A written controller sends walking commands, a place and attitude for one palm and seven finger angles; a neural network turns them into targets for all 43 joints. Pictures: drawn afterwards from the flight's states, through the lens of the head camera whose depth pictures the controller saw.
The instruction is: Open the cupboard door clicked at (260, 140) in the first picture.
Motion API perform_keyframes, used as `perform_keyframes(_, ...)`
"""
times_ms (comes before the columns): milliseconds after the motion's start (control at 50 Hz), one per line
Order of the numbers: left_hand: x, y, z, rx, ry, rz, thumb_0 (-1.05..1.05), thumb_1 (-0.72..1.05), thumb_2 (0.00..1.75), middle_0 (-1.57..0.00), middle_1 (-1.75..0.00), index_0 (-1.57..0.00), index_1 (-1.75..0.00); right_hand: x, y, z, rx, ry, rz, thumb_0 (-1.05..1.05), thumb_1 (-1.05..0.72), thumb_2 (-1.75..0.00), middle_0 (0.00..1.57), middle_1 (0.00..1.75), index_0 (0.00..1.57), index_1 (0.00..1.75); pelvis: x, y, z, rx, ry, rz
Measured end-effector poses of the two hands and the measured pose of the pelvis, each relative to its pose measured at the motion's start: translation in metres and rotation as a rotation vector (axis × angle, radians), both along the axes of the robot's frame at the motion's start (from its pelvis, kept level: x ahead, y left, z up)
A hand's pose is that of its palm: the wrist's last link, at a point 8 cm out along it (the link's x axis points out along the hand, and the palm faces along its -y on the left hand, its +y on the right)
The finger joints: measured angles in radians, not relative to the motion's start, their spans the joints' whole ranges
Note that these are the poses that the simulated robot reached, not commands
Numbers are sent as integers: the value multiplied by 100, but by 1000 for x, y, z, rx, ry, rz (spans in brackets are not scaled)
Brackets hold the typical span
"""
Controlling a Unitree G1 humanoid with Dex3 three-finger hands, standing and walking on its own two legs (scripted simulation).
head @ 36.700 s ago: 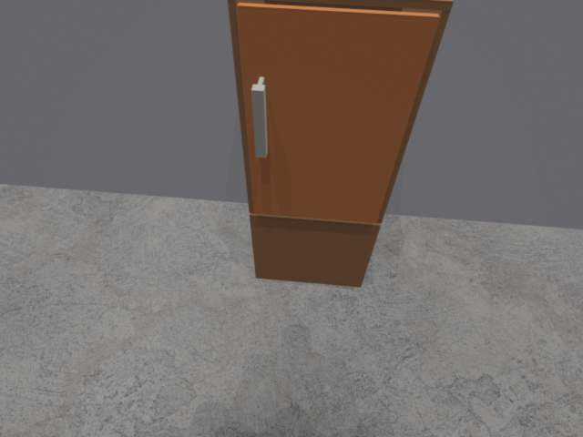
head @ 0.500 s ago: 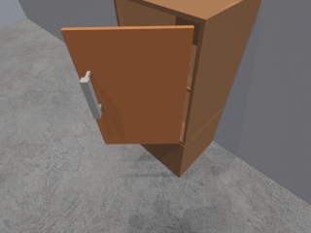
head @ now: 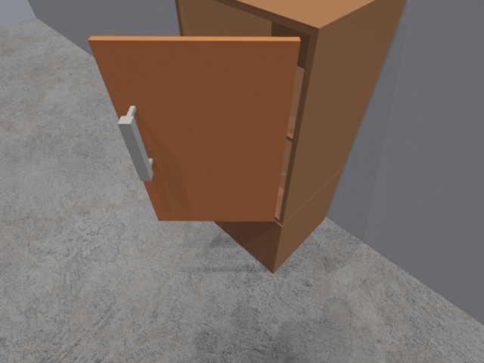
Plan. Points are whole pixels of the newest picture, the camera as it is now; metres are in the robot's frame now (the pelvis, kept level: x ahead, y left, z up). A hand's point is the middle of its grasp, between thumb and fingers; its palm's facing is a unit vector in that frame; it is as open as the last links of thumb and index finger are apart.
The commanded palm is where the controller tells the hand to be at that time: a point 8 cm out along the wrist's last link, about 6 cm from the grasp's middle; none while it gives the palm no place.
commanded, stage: look again from close up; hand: left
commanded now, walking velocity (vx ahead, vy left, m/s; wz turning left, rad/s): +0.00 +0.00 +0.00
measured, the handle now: (139, 144) +0.56 +0.28 +0.02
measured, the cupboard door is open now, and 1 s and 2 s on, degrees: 44 44 44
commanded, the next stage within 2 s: raise the hand with hooked fingers in 0.14 s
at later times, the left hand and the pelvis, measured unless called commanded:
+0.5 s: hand (139, 306) +0.20 +0.18 +0.00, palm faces +0.14 -0.99 -0.01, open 7.8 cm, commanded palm +0.12 +0.24 -0.05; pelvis -0.02 +0.00 -0.04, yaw +2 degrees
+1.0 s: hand (115, 319) +0.19 +0.22 -0.03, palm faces +0.02 -1.00 -0.04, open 10.7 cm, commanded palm +0.15 +0.28 -0.02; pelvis -0.04 +0.01 -0.07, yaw +3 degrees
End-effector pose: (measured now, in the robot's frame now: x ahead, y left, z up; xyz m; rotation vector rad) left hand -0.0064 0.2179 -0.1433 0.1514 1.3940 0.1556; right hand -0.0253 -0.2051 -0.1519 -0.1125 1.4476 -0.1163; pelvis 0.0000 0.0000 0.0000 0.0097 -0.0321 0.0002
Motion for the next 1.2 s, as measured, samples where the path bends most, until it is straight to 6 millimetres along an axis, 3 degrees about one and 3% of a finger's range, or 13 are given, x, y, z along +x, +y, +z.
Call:
perform_keyframes(260,5,2,0,8,-14,2,1,92,90,-20,-30,-20,-30,14,-4,1,-9,-27,11,0,-90,-90,20,30,20,30,1,0,0,-5,7,2)
perform_keyframes(280,13,6,5,17,-60,50,2,93,90,-21,-30,-20,-30,19,-6,2,-15,-61,7,0,-90,-90,20,30,20,30,0,0,-1,-7,9,1)
perform_keyframes(320,48,18,34,69,-315,95,3,94,89,-21,-31,-20,-31,35,-15,8,-60,-196,18,1,-92,-90,20,30,20,30,0,1,-3,-1,14,7)
perform_keyframes(420,144,24,116,71,-957,77,3,89,87,-21,-34,-20,-34,102,-40,27,-122,-552,81,2,-92,-90,20,30,20,30,-12,4,-14,0,68,56)
perform_keyframes(460,169,20,135,19,-1177,29,2,85,86,-21,-36,-20,-36,132,-49,38,-144,-685,115,2,-91,-90,20,30,20,30,-18,2,-24,4,114,47)
perform_keyframes(500,181,12,144,-50,-1360,-40,2,80,84,-21,-38,-20,-38,161,-55,49,-162,-807,151,2,-91,-90,20,30,20,30,-23,0,-37,8,156,36)
perform_keyframes(560,175,4,133,-123,-1471,-157,1,74,82,-21,-42,-20,-42,197,-59,63,-179,-948,199,2,-91,-90,20,30,20,30,-29,-3,-57,12,198,25)
perform_keyframes(680,133,19,82,-126,-1283,-65,1,59,76,-23,-51,-22,-51,239,-40,67,-168,-1045,263,1,-90,-90,19,30,20,30,-32,-5,-82,-4,233,40)
perform_keyframes(780,120,40,99,-5,-1331,-54,1,47,71,-24,-58,-23,-58,234,-7,41,-98,-973,318,1,-90,-90,19,30,20,30,-33,-5,-86,-42,244,67)
perform_keyframes(840,133,45,112,-12,-1392,-116,1,40,68,-24,-63,-23,-62,216,9,18,-47,-894,322,1,-90,-90,20,30,20,30,-36,-3,-87,-58,249,78)
perform_keyframes(920,159,49,115,-85,-1354,-177,1,30,64,-25,-69,-24,-68,184,19,-3,-7,-785,268,1,-90,-90,20,30,20,30,-38,1,-84,-61,253,72)
perform_keyframes(1060,177,67,127,-87,-1296,-138,1,14,57,-26,-79,-25,-79,139,4,1,-55,-693,167,2,-90,-90,20,30,21,30,-34,9,-68,-47,244,50)
perform_keyframes(1200,181,83,134,-59,-1335,-139,0,-2,50,-27,-90,-26,-89,135,-22,16,-153,-691,181,2,-90,-90,20,30,20,30,-32,17,-63,-47,237,49)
